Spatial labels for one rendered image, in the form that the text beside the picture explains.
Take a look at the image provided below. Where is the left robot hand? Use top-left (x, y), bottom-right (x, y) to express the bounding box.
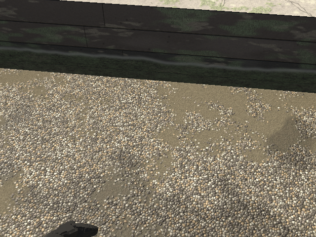
top-left (42, 220), bottom-right (99, 237)

